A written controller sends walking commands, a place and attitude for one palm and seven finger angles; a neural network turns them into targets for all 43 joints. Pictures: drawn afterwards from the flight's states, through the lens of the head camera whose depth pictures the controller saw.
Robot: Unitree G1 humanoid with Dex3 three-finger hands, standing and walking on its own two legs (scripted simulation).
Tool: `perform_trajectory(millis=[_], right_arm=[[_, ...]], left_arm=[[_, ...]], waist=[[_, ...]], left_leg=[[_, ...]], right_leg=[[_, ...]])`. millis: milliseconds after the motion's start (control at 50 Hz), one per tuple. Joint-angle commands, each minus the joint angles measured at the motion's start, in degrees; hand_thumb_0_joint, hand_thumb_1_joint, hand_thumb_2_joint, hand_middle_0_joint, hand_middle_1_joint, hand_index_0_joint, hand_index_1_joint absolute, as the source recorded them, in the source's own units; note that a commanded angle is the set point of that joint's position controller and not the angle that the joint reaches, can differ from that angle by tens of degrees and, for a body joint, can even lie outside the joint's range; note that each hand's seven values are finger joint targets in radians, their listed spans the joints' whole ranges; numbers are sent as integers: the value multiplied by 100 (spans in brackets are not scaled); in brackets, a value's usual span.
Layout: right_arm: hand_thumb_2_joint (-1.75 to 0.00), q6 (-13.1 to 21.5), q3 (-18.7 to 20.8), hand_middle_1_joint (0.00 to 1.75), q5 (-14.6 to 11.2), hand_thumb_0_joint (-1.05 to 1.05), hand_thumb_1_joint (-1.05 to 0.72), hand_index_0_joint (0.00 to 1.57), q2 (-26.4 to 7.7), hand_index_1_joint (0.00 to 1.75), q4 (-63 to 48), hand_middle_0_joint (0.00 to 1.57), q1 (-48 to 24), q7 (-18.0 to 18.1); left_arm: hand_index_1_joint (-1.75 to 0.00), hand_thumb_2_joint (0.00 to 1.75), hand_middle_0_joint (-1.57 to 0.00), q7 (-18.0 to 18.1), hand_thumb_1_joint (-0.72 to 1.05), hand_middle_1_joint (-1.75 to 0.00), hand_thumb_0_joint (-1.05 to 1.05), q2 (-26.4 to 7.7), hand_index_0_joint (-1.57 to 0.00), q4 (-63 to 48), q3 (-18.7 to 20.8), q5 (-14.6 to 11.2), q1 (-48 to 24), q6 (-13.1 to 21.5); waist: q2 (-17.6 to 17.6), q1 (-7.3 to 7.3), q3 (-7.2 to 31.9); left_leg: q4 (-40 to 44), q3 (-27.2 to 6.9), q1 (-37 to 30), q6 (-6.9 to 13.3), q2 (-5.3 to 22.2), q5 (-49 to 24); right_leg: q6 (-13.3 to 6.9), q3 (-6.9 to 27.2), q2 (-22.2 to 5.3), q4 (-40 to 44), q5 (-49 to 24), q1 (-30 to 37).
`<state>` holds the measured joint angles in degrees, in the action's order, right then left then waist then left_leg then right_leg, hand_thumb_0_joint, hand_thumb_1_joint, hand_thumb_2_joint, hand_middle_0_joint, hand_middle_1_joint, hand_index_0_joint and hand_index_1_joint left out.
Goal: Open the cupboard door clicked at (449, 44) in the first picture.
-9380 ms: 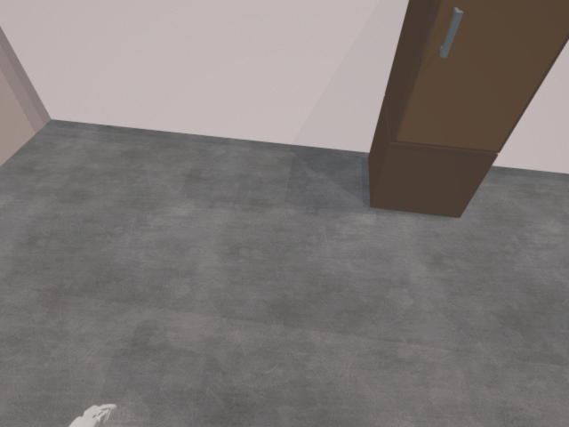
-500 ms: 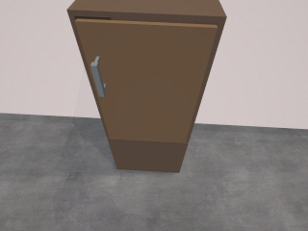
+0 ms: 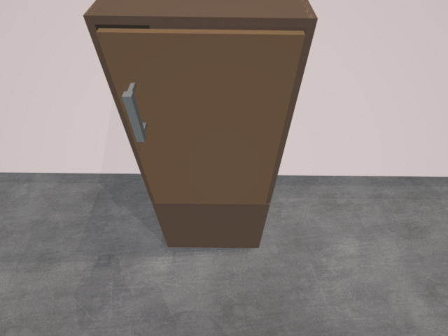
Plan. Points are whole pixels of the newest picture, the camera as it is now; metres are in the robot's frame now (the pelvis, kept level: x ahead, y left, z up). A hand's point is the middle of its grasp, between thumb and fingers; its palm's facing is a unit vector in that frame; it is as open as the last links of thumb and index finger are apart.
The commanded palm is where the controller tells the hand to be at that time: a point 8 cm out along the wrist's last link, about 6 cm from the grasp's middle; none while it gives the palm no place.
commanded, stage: look again from close up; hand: left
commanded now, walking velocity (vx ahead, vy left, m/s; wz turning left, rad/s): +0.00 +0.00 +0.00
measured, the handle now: (137, 113) +0.55 +0.23 +0.08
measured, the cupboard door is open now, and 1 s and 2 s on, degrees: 0 0 0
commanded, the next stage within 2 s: raise the hand with hooked fingers in 0.36 s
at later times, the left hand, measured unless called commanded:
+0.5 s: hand out of the picture -0.01 +0.16 -0.17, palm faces +0.06 -0.98 -0.20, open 7.3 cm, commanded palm +0.09 +0.21 -0.07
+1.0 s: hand out of the picture +0.12 +0.20 -0.04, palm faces +0.23 -0.97 -0.07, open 9.2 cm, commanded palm +0.13 +0.24 -0.01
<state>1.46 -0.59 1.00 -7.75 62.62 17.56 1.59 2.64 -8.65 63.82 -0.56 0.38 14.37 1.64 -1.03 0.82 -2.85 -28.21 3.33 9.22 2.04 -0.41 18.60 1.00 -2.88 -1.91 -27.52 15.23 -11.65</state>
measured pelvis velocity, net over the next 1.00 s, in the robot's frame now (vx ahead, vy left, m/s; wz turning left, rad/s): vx -0.03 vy -0.04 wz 0.05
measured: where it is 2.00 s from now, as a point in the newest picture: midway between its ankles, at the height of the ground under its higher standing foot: outside the picture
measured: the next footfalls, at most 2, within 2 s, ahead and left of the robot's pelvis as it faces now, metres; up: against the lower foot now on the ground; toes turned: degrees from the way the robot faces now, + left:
none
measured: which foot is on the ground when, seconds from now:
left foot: down 0.00-1.00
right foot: down 0.00-1.00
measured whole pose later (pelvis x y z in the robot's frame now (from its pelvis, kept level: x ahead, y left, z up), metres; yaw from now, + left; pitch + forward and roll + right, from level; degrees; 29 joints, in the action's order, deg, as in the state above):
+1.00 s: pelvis -0.03 -0.04 -0.07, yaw +3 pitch +11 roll -1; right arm 14.6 3.3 -0.5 -15.9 27.5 8.9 2.3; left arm -15.7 -12.2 3.1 15.0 -16.0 29.3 28.2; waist 1.8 -3.3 5.9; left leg -60.8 -1.9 41.5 -1.3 2.3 30.0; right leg -2.8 -7.6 -0.9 -58.5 27.4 -41.9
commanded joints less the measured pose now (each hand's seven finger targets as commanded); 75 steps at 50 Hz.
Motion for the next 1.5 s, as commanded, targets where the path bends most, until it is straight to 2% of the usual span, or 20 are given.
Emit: perform_trajectory(millis=[0, 100, 420, 440, 460, 480, 500, 520, 600, 640, 680, 740, 800, 960, 1060, 1140, 1200, 1280, 1380, 1480], right_arm=[[-90, 112, 83, 30, -10, 0, -90, 20, -569, 30, -292, 20, 448, 30], [-90, 62, 65, 30, -24, 0, -90, 20, -603, 30, -327, 20, 336, 22], [-90, 91, 54, 30, -35, 0, -90, 20, -607, 30, -71, 20, 290, 29], [-90, 93, 107, 30, -94, 0, -90, 20, -854, 30, -422, 20, -209, -18], [-90, 969, 227, 30, -343, 0, -90, 20, -1730, 30, -2385, 20, -70, 245], [-90, 1477, 50, 30, -304, 0, -90, 20, -1151, 30, -2029, 20, -678, 422], [-90, 1646, 197, 30, -338, 0, -90, 20, -1151, 30, -1647, 20, -574, 412], [-90, 1632, 205, 30, -398, 0, -90, 20, -912, 30, -1607, 20, -376, 339], [-90, 1980, 327, 30, -254, 0, -90, 20, -1346, 30, -2576, 20, -583, 328], [-90, 1931, 445, 30, -164, 0, -90, 20, -1278, 30, -2847, 20, -664, 204], [-90, 1859, 583, 30, -127, 0, -90, 20, -1266, 30, -3120, 20, -816, 51], [-90, 1669, 681, 30, -154, 0, -90, 20, -1395, 30, -3751, 20, -1156, -160], [-90, 1430, 637, 30, -199, 0, -90, 20, -1332, 30, -4193, 20, -1200, -145], [-90, 1578, 448, 30, -178, 0, -90, 20, -1243, 30, -3894, 20, -527, 117], [-90, 1691, 338, 30, -358, 0, -90, 20, -1511, 30, -3689, 20, -530, 307], [-90, 1493, 278, 30, -416, 0, -90, 20, -1437, 30, -3991, 20, -793, 368], [-90, 1436, 221, 30, -359, 0, -90, 20, -1201, 30, -4153, 20, -937, 302], [-90, 1504, 273, 30, -317, 0, -90, 20, -1170, 30, -3998, 20, -693, 187], [-90, 1644, 264, 30, -335, 0, -90, 20, -1477, 30, -3834, 20, -386, 210], [-90, 1730, 251, 30, -387, 0, -90, 20, -1563, 30, -3812, 20, -423, 371]], left_arm=[[-30, 90, -20, 3, 90, -30, 0, -532, -20, -203, 64, 26, 379, 44], [-30, 90, -20, -37, 90, -30, 0, -463, -20, -203, 48, 34, 376, -39], [-30, 90, -20, -69, 90, -30, 0, -482, -20, -124, 79, 29, 567, -16], [-30, 90, -20, 175, 90, -30, 0, -668, -20, 84, 89, 91, 977, 70], [-32, 89, -20, 142, 88, -32, 0, -1776, -20, -9008, 610, -1133, -3282, 1319], [-33, 88, -20, 434, 85, -33, 0, -1438, -20, -7451, 665, -609, -987, 902], [-34, 87, -21, 716, 83, -34, 0, -973, -21, -6881, 398, -735, -791, 585], [-36, 86, -21, 707, 81, -36, 0, 246, -21, -5657, -215, -757, 889, -4], [-42, 82, -21, 331, 71, -42, 0, -286, -21, -6748, 227, -809, 546, 811], [-45, 80, -22, -154, 67, -45, 0, 8, -22, -5629, 481, -949, 1576, 1396], [-48, 78, -22, -846, 62, -48, 0, -184, -22, -5242, 1059, -1252, 2484, 2197], [-53, 75, -22, -1987, 55, -53, 0, -901, -22, -5283, 1835, -1550, 2471, 3008], [-57, 72, -23, -2175, 48, -57, 0, -1280, -23, -6278, 2037, -1582, 1893, 2831], [-69, 64, -24, -1958, 29, -69, 0, -1054, -24, -8474, 1410, -1767, -380, 3672], [-76, 59, -25, -2769, 18, -76, 0, -1527, -25, -7120, 1374, -1801, -551, 2798], [-82, 55, -26, -2861, 8, -82, 0, -2140, -26, -6550, 2423, -2083, 155, 1443], [-87, 52, -26, -2419, 1, -87, 0, -2067, -26, -7001, 2960, -2410, 576, 1176], [-93, 48, -27, -1788, -8, -93, 0, -1601, -27, -7434, 2651, -2236, 351, 1693], [-100, 43, -28, -2072, -20, -100, 0, -1559, -28, -7032, 1922, -1844, -493, 2029], [-108, 38, -29, -2400, -31, -108, 0, -2323, -29, -7213, 2450, -1968, -1129, 1890]], waist=[[-157, -64, 275], [37, -80, -494], [103, -110, -193], [943, -290, -125], [-531, 437, 2864], [-1221, -65, 2531], [-1237, 108, 1888], [-695, 105, 1096], [408, 207, 255], [1778, -113, 24], [2190, -421, 327], [866, -574, 891], [-59, -675, 1449], [-632, 317, 1997], [24, 447, 1656], [177, -257, 2192], [176, -622, 2598], [166, -344, 1943], [-160, 96, 1416], [-366, -83, 2046]], left_leg=[[423, -635, 231, 40, 694, -2152], [840, -703, 626, 72, 638, -919], [932, -531, 322, 50, 580, -833], [-165, -383, 584, -125, 764, -1892], [397, -401, -944, -98, 120, -2372], [489, -274, -1016, -121, 314, -3037], [447, -278, -478, -299, 291, -2375], [552, -397, 116, -258, 333, -1738], [-162, -520, 1135, -134, 22, -624], [-652, -440, 1884, -177, 1, -364], [-1172, -280, 2568, -240, -93, -253], [-1811, -58, 2902, -317, -283, -463], [-2052, 60, 3111, -215, -315, -449], [-2823, -385, 2748, -54, 40, -417], [-2698, -508, 3144, 8, 80, 94], [-2221, -422, 3029, -39, -28, -356], [-1938, -459, 2693, -119, -27, -1069], [-1613, -434, 2470, -153, 37, -1138], [-1494, -474, 2342, -113, 74, -291], [-1276, -547, 1849, -92, 64, -460]], right_leg=[[-335, 277, -386, -48, -1065, 335], [-281, 340, -335, 185, -347, -71], [-268, 505, -402, 379, -688, 33], [-182, 649, -656, 225, -2936, 64], [-243, 261, -69, -209, -2248, 559], [-342, 157, 120, -439, -895, 200], [-276, -34, 107, -457, -341, -214], [-222, -187, 63, -359, -93, -552], [-213, -281, 104, -246, 156, -1122], [-165, -344, 158, -579, 708, -1746], [-165, -171, 144, -992, 635, -1759], [-308, 123, 26, -1634, -264, -1412], [-292, 421, -18, -1860, -294, -1421], [-231, 522, 191, -2104, 2, -2487], [-171, 541, 211, -1751, 708, -2431], [-103, 590, 20, -1458, 424, -1297], [-150, 280, 79, -1681, -648, -644], [-138, -106, 240, -1729, -748, -1287], [-158, -89, 242, -1518, 289, -1959], [-209, -42, 202, -1356, 172, -1372]])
